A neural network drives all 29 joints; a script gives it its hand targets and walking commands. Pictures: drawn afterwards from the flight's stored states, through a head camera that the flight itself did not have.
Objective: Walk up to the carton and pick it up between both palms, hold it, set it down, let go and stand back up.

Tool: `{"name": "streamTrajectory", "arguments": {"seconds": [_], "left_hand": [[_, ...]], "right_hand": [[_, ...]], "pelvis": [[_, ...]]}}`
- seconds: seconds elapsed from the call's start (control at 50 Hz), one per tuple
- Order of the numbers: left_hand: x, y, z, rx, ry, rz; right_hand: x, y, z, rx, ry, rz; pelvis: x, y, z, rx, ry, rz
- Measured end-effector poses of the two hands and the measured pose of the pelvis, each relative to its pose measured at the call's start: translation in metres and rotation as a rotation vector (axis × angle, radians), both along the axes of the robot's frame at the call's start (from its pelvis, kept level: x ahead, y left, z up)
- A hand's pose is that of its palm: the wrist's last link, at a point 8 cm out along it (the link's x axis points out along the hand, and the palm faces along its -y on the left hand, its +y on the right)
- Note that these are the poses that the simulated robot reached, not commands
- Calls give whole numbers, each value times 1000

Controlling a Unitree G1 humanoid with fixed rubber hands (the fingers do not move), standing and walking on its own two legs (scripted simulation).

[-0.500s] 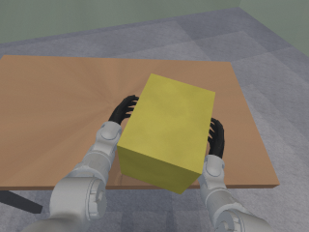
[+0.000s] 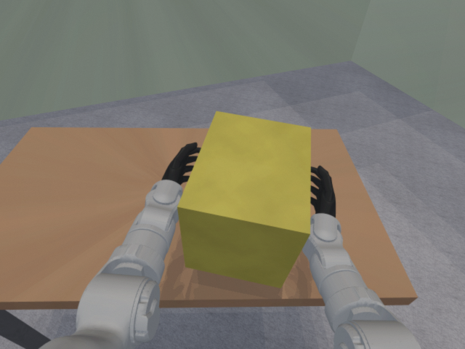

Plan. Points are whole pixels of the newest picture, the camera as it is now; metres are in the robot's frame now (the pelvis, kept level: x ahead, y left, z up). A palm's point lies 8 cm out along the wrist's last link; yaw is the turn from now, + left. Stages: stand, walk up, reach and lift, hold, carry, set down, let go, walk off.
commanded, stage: reach and lift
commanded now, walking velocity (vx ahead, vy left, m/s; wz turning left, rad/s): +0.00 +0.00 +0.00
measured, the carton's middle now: (247, 197) +0.40 -0.02 +0.06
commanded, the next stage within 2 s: hold in 1.90 s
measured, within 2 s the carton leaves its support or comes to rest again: neither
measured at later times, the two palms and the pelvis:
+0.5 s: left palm (167, 179) +0.38 +0.13 +0.14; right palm (332, 191) +0.36 -0.15 +0.12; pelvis -0.01 -0.01 +0.00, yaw +0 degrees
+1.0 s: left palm (166, 175) +0.37 +0.12 +0.16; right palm (335, 179) +0.37 -0.16 +0.15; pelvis -0.01 -0.01 +0.00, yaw +0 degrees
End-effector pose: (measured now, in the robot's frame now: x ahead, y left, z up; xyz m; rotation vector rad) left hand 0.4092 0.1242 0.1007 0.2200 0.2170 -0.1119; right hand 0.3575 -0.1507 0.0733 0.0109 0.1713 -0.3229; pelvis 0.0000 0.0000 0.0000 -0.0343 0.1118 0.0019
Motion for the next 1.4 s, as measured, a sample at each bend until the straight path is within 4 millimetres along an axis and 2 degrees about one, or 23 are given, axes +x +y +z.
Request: {"name": "streamTrajectory", "arguments": {"seconds": [0.14, 0.32, 0.46, 0.92, 1.4], "left_hand": [[-9, 3, 26, -72, -9, 48], [-24, 1, 33, -117, 4, 92], [-33, 2, 36, -112, 5, 138], [-40, 0, 53, -101, 2, 200], [-45, 2, 61, -105, 0, 222]], "right_hand": [[1, 0, 27, -3, -21, 32], [-4, -2, 38, -4, -16, 67], [0, -3, 49, -9, -15, 110], [10, -4, 73, -16, -17, 166], [10, -3, 85, -17, -21, 185]], "pelvis": [[-2, -4, 2, 5, -77, 3], [-7, -7, 3, 9, -134, 5], [-9, -10, 3, 13, -148, 5], [-8, -13, 4, 17, -166, 6], [-11, -14, 4, 18, -174, 6]]}}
